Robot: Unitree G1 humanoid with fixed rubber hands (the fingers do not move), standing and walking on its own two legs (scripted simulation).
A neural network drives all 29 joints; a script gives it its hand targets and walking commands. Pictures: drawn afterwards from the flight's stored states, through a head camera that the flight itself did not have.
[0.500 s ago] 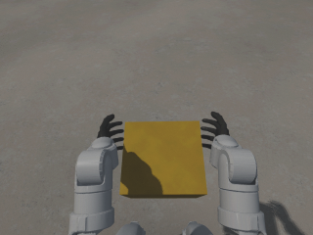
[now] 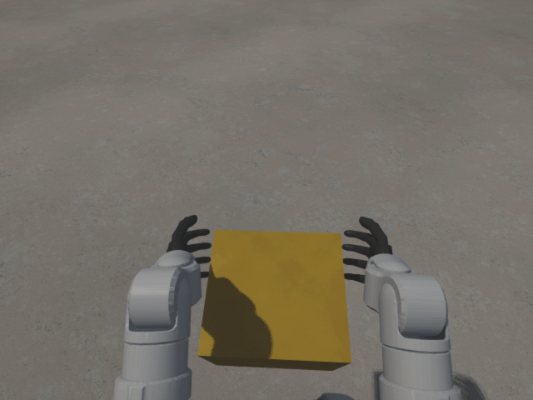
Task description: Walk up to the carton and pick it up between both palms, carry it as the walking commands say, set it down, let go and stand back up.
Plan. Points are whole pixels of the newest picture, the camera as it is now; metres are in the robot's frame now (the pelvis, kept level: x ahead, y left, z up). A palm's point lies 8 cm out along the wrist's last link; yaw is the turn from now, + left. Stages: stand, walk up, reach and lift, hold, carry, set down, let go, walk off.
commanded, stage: carry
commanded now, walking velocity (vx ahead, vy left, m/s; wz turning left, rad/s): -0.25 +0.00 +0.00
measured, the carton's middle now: (275, 302) +0.27 +0.01 +0.00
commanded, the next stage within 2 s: none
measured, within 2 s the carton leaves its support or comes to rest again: neither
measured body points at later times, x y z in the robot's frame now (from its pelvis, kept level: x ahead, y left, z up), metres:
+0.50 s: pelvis -0.22 -0.01 -0.01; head -0.22 -0.01 +0.44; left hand +0.07 +0.12 +0.07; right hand +0.07 -0.15 +0.08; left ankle -0.21 +0.10 -0.73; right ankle -0.06 -0.13 -0.72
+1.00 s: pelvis -0.43 -0.03 -0.01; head -0.43 -0.05 +0.44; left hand -0.14 +0.08 +0.08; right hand -0.16 -0.20 +0.08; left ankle -0.45 +0.09 -0.69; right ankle -0.33 -0.15 -0.73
